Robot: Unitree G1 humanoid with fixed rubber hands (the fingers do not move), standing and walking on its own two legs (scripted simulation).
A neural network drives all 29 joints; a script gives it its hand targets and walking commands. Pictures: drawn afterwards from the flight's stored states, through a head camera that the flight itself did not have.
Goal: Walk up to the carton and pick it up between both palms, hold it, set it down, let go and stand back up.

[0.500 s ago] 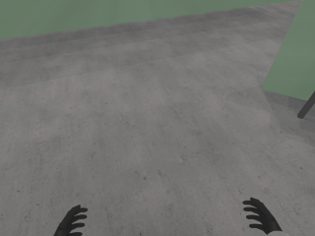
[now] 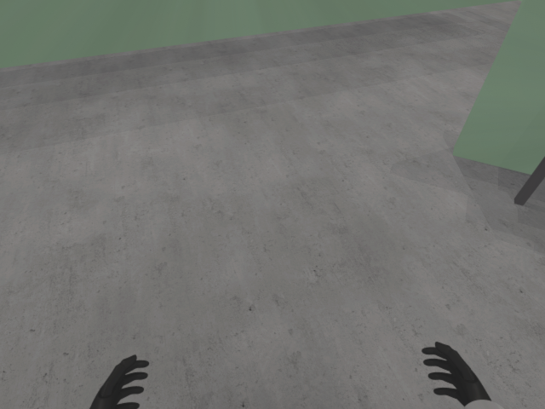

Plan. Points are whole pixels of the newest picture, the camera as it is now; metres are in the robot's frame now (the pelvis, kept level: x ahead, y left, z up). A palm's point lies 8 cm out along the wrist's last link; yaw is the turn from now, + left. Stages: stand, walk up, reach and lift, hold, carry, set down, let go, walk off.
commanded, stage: stand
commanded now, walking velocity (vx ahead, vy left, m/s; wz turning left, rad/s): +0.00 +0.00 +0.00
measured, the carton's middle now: out of the picture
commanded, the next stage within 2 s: walk up in 0.28 s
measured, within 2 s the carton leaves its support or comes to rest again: neither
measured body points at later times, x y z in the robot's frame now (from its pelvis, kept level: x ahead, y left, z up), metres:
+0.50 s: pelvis +0.00 +0.00 +0.00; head -0.01 +0.00 +0.45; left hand +0.17 +0.26 -0.08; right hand +0.17 -0.28 -0.07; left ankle +0.03 +0.12 -0.72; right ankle +0.03 -0.12 -0.72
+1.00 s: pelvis +0.05 -0.16 +0.00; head +0.05 -0.18 +0.45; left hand +0.24 +0.11 -0.07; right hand +0.12 -0.52 -0.07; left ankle +0.07 +0.01 -0.66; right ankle +0.09 -0.25 -0.72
